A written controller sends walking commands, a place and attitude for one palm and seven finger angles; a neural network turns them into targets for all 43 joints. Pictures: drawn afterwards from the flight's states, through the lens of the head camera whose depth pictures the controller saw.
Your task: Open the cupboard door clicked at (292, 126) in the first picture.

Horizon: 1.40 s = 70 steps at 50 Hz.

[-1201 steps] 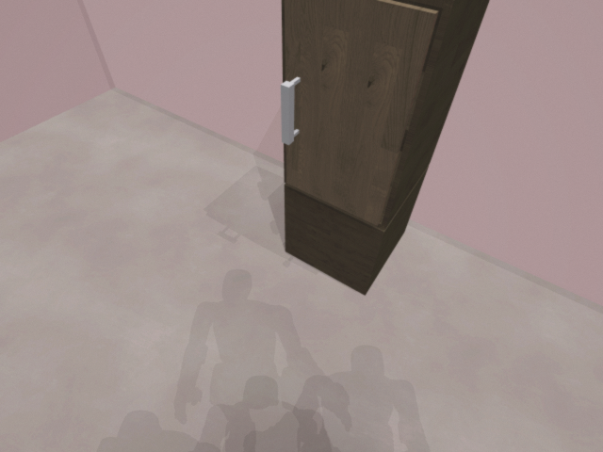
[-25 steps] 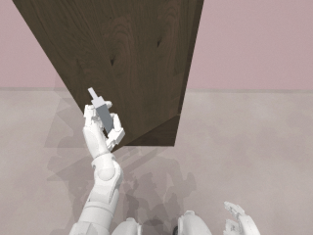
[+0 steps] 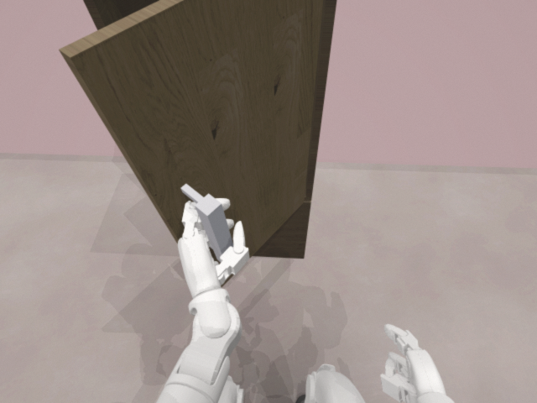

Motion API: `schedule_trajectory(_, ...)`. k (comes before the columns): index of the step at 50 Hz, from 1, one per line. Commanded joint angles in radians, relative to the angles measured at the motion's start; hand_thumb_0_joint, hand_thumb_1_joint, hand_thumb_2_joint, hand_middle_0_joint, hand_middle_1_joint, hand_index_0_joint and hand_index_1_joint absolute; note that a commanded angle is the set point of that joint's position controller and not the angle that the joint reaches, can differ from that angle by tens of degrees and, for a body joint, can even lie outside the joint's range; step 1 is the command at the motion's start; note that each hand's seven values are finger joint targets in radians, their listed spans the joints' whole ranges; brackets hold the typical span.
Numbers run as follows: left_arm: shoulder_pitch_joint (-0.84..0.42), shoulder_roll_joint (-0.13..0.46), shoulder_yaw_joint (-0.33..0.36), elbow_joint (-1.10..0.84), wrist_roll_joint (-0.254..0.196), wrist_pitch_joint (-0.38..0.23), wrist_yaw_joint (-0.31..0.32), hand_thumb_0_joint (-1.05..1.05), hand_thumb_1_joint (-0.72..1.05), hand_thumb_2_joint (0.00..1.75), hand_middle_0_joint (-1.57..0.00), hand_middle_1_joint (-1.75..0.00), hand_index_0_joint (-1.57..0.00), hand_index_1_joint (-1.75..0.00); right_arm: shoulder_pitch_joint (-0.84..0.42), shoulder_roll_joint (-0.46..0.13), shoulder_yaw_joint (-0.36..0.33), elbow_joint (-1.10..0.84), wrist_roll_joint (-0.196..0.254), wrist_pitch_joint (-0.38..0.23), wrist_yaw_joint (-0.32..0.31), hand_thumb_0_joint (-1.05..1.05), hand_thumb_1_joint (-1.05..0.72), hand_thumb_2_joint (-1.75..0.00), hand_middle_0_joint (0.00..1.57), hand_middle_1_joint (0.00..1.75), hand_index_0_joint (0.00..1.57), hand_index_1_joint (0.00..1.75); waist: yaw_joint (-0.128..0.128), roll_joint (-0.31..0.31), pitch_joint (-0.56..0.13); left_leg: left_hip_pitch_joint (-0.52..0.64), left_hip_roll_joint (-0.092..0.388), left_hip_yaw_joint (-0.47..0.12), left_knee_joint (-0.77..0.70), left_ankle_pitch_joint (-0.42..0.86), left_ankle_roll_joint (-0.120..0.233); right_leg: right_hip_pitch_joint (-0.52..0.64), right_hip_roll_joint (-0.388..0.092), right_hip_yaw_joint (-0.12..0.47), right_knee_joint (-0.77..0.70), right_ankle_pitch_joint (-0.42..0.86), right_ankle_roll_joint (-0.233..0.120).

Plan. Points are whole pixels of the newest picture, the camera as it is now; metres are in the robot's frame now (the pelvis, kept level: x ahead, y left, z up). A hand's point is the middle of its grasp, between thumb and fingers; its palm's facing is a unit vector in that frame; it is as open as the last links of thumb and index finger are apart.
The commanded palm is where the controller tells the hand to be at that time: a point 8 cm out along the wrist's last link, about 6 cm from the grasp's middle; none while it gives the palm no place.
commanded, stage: open thumb and fingers to let go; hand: left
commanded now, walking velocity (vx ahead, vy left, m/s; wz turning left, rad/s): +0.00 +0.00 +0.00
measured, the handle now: (209, 227) +0.37 +0.11 +0.03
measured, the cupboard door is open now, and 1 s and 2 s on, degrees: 53 55 55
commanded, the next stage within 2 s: slide the hand sideways off the handle in 0.64 s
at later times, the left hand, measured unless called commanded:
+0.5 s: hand (236, 246) +0.33 +0.06 +0.04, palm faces +0.33 -0.94 -0.03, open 14.2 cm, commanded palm +0.29 +0.11 +0.03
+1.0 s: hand (229, 272) +0.29 +0.07 +0.04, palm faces -0.20 -0.98 -0.01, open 16.2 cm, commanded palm +0.27 +0.12 +0.03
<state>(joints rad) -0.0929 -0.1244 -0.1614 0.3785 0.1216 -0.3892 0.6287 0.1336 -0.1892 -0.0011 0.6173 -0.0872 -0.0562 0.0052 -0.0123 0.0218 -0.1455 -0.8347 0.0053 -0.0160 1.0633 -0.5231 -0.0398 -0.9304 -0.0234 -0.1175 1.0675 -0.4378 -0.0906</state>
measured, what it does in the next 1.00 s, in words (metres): stands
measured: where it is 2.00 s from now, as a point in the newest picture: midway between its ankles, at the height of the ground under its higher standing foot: outside the picture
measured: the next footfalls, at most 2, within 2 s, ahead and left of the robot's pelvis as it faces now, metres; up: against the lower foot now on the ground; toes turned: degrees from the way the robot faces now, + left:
none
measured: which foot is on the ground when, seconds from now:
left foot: down 0.00-1.00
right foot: down 0.00-1.00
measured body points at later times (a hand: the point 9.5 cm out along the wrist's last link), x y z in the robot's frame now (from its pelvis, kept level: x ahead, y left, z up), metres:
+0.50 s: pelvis -0.01 +0.01 +0.00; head +0.06 -0.01 +0.44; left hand +0.31 +0.11 +0.04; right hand +0.14 -0.22 -0.12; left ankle +0.00 +0.15 -0.66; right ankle +0.05 -0.06 -0.66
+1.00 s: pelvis -0.02 +0.04 +0.00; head +0.05 +0.02 +0.44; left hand +0.30 +0.12 +0.04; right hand +0.14 -0.19 -0.11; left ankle -0.01 +0.15 -0.66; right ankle +0.05 -0.06 -0.66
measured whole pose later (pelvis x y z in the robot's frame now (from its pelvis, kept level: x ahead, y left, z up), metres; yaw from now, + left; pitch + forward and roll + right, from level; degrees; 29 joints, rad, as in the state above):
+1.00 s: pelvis -0.02 +0.04 +0.00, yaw -1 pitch +14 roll +0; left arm -0.10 0.03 -0.23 0.37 -0.06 -0.41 0.06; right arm 0.22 -0.23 0.02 0.55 -0.02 -0.07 -0.01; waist -0.01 0.05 -0.12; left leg -0.83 -0.02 0.02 1.11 -0.53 0.02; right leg -0.92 -0.04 -0.08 1.08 -0.41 -0.04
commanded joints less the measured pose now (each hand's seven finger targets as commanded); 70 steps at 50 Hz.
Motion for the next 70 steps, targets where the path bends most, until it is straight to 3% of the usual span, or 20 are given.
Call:
schedule_trajectory(1,-0.241,-0.012,0.014,-0.196,0.006,-0.072,-0.011,0.00,0.20,0.60,-0.35,-1.27,-0.35,-1.27,-0.018,-0.067,-0.033,-0.125,0.001,-0.041,-0.010,0.00,-0.90,-0.90,0.20,0.30,0.20,0.30,-0.032,-0.153,-0.333,-0.060,-0.047,0.012,-0.067,0.128,0.039,0.444,-0.061,0.253,-0.257,0.165,0.095)
schedule_trajectory(5,-0.238,-0.005,0.018,-0.200,-0.002,-0.074,-0.028,0.00,-0.08,0.48,-0.33,-1.24,-0.33,-1.24,-0.012,-0.074,-0.038,-0.130,0.002,-0.037,-0.011,0.00,-0.90,-0.90,0.20,0.30,0.20,0.30,-0.032,-0.148,-0.350,-0.055,-0.045,0.013,-0.069,0.147,0.040,0.451,-0.058,0.241,-0.240,0.205,0.094)
schedule_trajectory(11,-0.254,-0.011,0.024,-0.181,-0.011,-0.078,-0.026,0.00,-0.50,0.30,-0.30,-1.20,-0.30,-1.20,-0.008,-0.077,-0.038,-0.131,0.002,-0.040,-0.009,0.00,-0.90,-0.90,0.20,0.30,0.20,0.30,-0.026,-0.147,-0.337,-0.064,-0.046,0.011,-0.075,0.127,0.040,0.433,-0.055,0.239,-0.248,0.140,0.090)
schedule_trajectory(13,-0.262,-0.008,0.025,-0.176,-0.009,-0.079,-0.024,0.00,-0.50,0.30,-0.30,-1.20,-0.30,-1.20,-0.005,-0.079,-0.038,-0.129,0.004,-0.040,-0.008,0.00,-0.90,-0.90,0.20,0.30,0.20,0.30,-0.029,-0.152,-0.325,-0.061,-0.045,0.010,-0.077,0.125,0.041,0.423,-0.053,0.235,-0.251,0.127,0.088)
schedule_trajectory(22,-0.265,-0.029,0.015,-0.153,0.011,-0.075,0.005,0.00,-0.50,0.30,-0.22,-0.75,-0.22,-0.75,0.001,-0.083,-0.040,-0.136,-0.002,-0.045,0.000,0.00,-0.90,-0.90,0.20,0.30,0.20,0.30,-0.017,-0.130,-0.328,-0.028,-0.042,0.015,-0.096,0.136,0.045,0.372,-0.024,0.173,-0.221,0.094,0.070)
schedule_trajectory(31,-0.326,-0.065,-0.016,-0.130,0.031,-0.072,0.031,0.00,-0.50,0.30,-0.15,-0.30,-0.15,-0.30,-0.003,-0.083,-0.034,-0.128,-0.008,-0.046,0.003,0.00,-0.90,-0.90,0.20,0.30,0.20,0.30,-0.028,-0.093,-0.306,0.013,-0.035,0.009,-0.114,0.142,0.045,0.300,-0.002,0.111,-0.186,0.098,0.059)
schedule_trajectory(36,-0.314,-0.076,-0.014,-0.136,0.021,-0.065,0.036,0.00,-0.50,0.30,-0.15,-0.30,-0.15,-0.30,-0.005,-0.084,-0.035,-0.133,-0.008,-0.047,0.008,0.00,-0.90,-0.90,0.20,0.30,0.20,0.30,-0.019,-0.121,-0.325,0.018,-0.035,0.004,-0.118,0.158,0.043,0.309,0.004,0.097,-0.175,0.114,0.058)
schedule_trajectory(37,-0.304,-0.086,-0.024,-0.138,0.020,-0.061,0.034,0.00,-0.50,0.30,-0.15,-0.30,-0.15,-0.30,-0.012,-0.082,-0.034,-0.136,-0.008,-0.046,0.008,0.00,-0.90,-0.90,0.20,0.30,0.20,0.30,-0.017,-0.093,-0.316,0.020,-0.035,0.009,-0.116,0.154,0.042,0.301,0.004,0.102,-0.178,0.109,0.058)
schedule_trajectory(38,-0.285,0.003,-0.239,-0.155,0.139,-0.088,-0.175,0.00,-0.50,0.30,-0.15,-0.30,-0.15,-0.30,0.061,-0.119,-0.034,-0.112,-0.006,-0.039,0.009,0.00,-0.90,-0.90,0.20,0.30,0.20,0.30,-0.102,-0.147,-0.280,0.032,-0.027,0.010,-0.091,0.152,0.060,0.284,-0.004,0.121,-0.160,0.189,0.058)
schedule_trajectory(39,-0.367,0.074,-0.164,-0.238,0.099,-0.128,-0.288,0.00,-0.50,0.30,-0.15,-0.30,-0.15,-0.30,0.066,-0.122,-0.042,-0.150,0.005,-0.041,0.006,0.00,-0.90,-0.90,0.20,0.30,0.20,0.30,-0.074,-0.072,-0.365,0.033,-0.038,0.012,-0.079,0.185,0.065,0.323,-0.018,0.131,-0.136,0.250,0.049)
schedule_trajectory(40,-0.355,0.124,-0.135,-0.238,0.088,-0.153,-0.353,0.00,-0.50,0.30,-0.15,-0.30,-0.15,-0.30,0.066,-0.117,-0.043,-0.150,0.009,-0.040,0.000,0.00,-0.90,-0.90,0.20,0.30,0.20,0.30,-0.054,-0.079,-0.398,0.035,-0.040,0.010,-0.079,0.198,0.066,0.364,-0.018,0.140,-0.122,0.285,0.048)
schedule_trajectory(42,-0.321,0.113,-0.166,-0.243,0.037,-0.164,-0.482,0.00,-0.50,0.30,-0.15,-0.30,-0.15,-0.30,0.063,-0.117,-0.037,-0.170,0.026,-0.049,-0.006,0.00,-0.90,-0.90,0.20,0.30,0.20,0.30,-0.061,-0.066,-0.364,0.038,-0.040,0.004,-0.083,0.175,0.066,0.353,-0.017,0.138,-0.126,0.264,0.048)
schedule_trajectory(45,-0.316,0.063,-0.131,-0.231,-0.149,-0.120,-0.600,0.00,-0.50,0.30,-0.15,-0.30,-0.15,-0.30,0.037,-0.122,-0.021,-0.208,0.068,-0.062,-0.018,0.00,-0.90,-0.90,0.20,0.30,0.20,0.30,-0.056,-0.054,-0.270,0.040,-0.044,-0.003,-0.118,0.096,0.062,0.320,-0.006,0.129,-0.180,0.110,0.050)
schedule_trajectory(47,-0.233,0.047,-0.086,-0.233,-0.224,-0.086,-0.603,0.00,-0.50,0.30,-0.15,-0.30,-0.15,-0.30,0.031,-0.130,-0.018,-0.227,0.083,-0.069,-0.019,0.00,-0.90,-0.90,0.20,0.30,0.20,0.30,-0.032,-0.115,-0.238,0.040,-0.043,-0.012,-0.147,0.090,0.058,0.320,0.000,0.107,-0.198,0.058,0.052)
schedule_trajectory(49,-0.162,0.051,-0.053,-0.250,-0.243,-0.069,-0.578,0.00,-0.50,0.30,-0.15,-0.30,-0.15,-0.30,0.028,-0.135,-0.018,-0.247,0.084,-0.073,-0.012,0.00,-0.90,-0.90,0.20,0.30,0.20,0.30,-0.008,-0.135,-0.256,0.044,-0.044,-0.015,-0.157,0.110,0.055,0.321,0.003,0.089,-0.184,0.059,0.051)
schedule_trajectory(54,-0.048,0.116,-0.039,-0.306,-0.117,-0.096,-0.492,0.00,-0.50,0.30,-0.15,-0.30,-0.15,-0.30,0.053,-0.139,-0.032,-0.267,0.061,-0.060,0.020,0.00,-0.90,-0.90,0.20,0.30,0.20,0.30,0.012,-0.115,-0.260,0.018,-0.039,-0.013,-0.119,0.165,0.052,0.265,-0.001,0.086,-0.109,0.125,0.045)
schedule_trajectory(57,-0.021,0.112,-0.077,-0.354,-0.059,-0.107,-0.480,0.00,-0.50,0.30,-0.15,-0.30,-0.15,-0.30,0.051,-0.133,-0.035,-0.282,0.058,-0.047,0.034,0.00,-0.90,-0.90,0.20,0.30,0.20,0.30,0.004,-0.072,-0.244,0.015,-0.037,-0.010,-0.107,0.136,0.050,0.229,-0.002,0.092,-0.100,0.099,0.041)
schedule_trajectory(61,0.030,0.122,-0.077,-0.434,-0.081,-0.087,-0.495,0.00,-0.50,0.30,-0.15,-0.30,-0.15,-0.30,0.046,-0.132,-0.033,-0.314,0.065,-0.035,0.026,0.00,-0.90,-0.90,0.20,0.30,0.20,0.30,0.008,-0.048,-0.262,0.026,-0.041,-0.008,-0.111,0.123,0.051,0.253,0.002,0.095,-0.113,0.088,0.041)
schedule_trajectory(66,0.078,0.138,-0.057,-0.525,-0.134,-0.069,-0.513,0.00,-0.50,0.30,-0.15,-0.30,-0.15,-0.30,0.051,-0.128,-0.027,-0.322,0.072,-0.042,0.004,0.00,-0.90,-0.90,0.20,0.30,0.20,0.30,-0.004,-0.096,-0.277,0.025,-0.039,-0.015,-0.101,0.127,0.056,0.280,0.006,0.096,-0.121,0.098,0.051)
schedule_trajectory(70,0.173,0.165,-0.038,-0.550,-0.140,-0.074,-0.546,0.00,-0.50,0.30,-0.15,-0.30,-0.15,-0.30,0.055,-0.129,-0.026,-0.323,0.074,-0.053,-0.006,0.00,-0.90,-0.90,0.20,0.30,0.20,0.30,0.002,-0.098,-0.266,0.015,-0.038,-0.018,-0.088,0.158,0.054,0.281,0.005,0.095,-0.105,0.138,0.051)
